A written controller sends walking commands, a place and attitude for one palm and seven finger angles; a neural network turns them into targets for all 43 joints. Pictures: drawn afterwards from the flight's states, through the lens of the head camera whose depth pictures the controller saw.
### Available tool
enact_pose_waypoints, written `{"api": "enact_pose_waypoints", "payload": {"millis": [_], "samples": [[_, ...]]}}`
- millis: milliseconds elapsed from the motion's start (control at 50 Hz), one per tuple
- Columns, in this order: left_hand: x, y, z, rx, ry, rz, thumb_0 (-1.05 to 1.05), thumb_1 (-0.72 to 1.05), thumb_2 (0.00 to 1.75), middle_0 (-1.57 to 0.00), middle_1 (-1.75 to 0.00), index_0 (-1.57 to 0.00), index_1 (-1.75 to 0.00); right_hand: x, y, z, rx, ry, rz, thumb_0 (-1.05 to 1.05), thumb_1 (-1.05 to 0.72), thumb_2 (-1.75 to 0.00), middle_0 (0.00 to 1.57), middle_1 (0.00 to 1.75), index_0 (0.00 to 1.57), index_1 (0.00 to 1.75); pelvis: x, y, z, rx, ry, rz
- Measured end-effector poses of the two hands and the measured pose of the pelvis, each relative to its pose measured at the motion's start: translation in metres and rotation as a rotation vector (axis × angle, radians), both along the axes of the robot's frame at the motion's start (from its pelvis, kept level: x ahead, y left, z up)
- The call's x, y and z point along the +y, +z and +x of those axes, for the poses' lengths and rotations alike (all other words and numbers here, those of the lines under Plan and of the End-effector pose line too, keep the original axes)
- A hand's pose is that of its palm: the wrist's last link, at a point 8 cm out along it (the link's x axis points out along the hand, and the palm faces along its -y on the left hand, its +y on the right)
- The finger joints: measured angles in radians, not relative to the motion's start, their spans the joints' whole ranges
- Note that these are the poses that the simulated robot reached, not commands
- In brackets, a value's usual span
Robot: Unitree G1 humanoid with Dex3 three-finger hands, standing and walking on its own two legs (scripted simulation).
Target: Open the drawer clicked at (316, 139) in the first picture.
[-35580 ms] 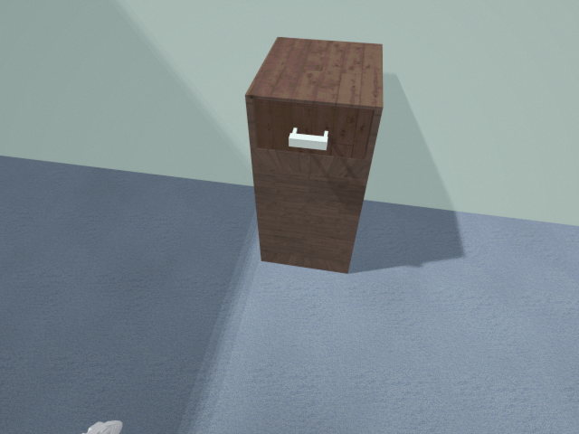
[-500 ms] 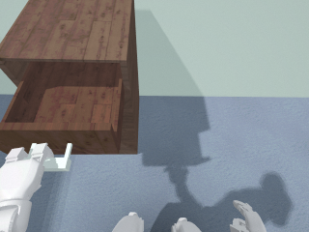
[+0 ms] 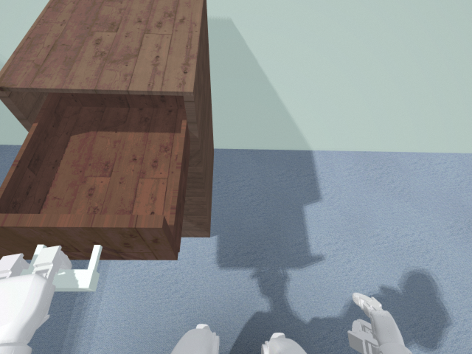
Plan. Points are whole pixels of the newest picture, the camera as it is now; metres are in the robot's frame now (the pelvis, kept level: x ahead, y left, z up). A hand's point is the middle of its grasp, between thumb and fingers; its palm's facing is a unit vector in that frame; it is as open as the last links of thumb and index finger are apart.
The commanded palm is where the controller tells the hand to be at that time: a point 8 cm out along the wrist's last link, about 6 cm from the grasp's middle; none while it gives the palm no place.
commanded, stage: pull the drawer open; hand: left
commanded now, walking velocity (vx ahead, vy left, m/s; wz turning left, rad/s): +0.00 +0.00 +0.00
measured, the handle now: (64, 265) +0.24 +0.30 -0.01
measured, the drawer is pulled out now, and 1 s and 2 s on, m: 0.27 0.30 0.30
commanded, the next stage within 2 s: open the thumb to release the handle in 0.52 s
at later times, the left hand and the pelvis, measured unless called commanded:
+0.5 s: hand (29, 334) +0.15 +0.32 -0.02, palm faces -0.10 -0.02 -0.99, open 6.5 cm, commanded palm +0.12 +0.31 +0.02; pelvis -0.01 +0.00 -0.01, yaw +1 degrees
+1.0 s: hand (27, 328) +0.15 +0.32 -0.02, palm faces -0.08 -0.01 -1.00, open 9.7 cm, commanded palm +0.14 +0.31 +0.02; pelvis -0.02 -0.01 -0.01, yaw +2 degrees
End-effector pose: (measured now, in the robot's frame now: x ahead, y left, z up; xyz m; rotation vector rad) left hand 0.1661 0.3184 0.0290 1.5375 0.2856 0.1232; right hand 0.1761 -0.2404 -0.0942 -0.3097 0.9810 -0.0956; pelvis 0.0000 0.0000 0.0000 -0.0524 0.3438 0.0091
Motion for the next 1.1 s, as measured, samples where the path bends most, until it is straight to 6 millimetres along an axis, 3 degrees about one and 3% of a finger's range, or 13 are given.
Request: {"api": "enact_pose_waypoints", "payload": {"millis": [300, 640, 760, 900, 1100], "samples": [[-0.003, 0.002, -0.031, 0.010, 0.003, 0.014, 0.00, 0.67, 0.72, -0.40, -1.35, -0.32, -1.34, 0.011, -0.007, 0.017, -0.032, 0.036, 0.032, 0.01, -0.91, -0.90, 0.21, 0.30, 0.20, 0.30, -0.001, -0.008, -0.004, 0.002, 0.008, -0.002], [-0.004, 0.001, -0.035, -0.009, 0.002, 0.018, 0.00, 0.68, 0.73, -0.40, -1.35, -0.29, -1.29, 0.011, -0.011, 0.008, -0.027, 0.042, 0.023, 0.01, -0.91, -0.90, 0.21, 0.30, 0.20, 0.30, -0.001, -0.011, -0.009, 0.000, 0.014, -0.003], [0.002, 0.001, -0.032, -0.049, -0.004, 0.048, -0.01, 0.63, 0.75, -0.41, -1.34, -0.33, -1.31, 0.008, -0.022, 0.005, -0.002, 0.074, -0.005, 0.01, -0.91, -0.90, 0.21, 0.30, 0.20, 0.30, -0.003, -0.017, -0.015, 0.006, 0.030, -0.004], [0.004, 0.007, -0.030, -0.065, 0.055, 0.050, -0.01, 0.39, 0.68, -0.39, -1.31, -0.36, -1.29, 0.008, -0.024, -0.002, -0.006, 0.057, 0.015, 0.01, -0.91, -0.90, 0.21, 0.30, 0.20, 0.30, -0.007, -0.014, -0.020, -0.007, 0.031, 0.001], [-0.007, 0.007, -0.028, -0.009, 0.018, 0.024, 0.00, -0.18, 0.43, -0.34, -1.24, -0.34, -1.23, -0.003, -0.011, -0.010, -0.032, 0.045, -0.001, 0.01, -0.91, -0.90, 0.21, 0.30, 0.21, 0.30, -0.016, -0.006, -0.021, -0.027, 0.028, 0.011]]}}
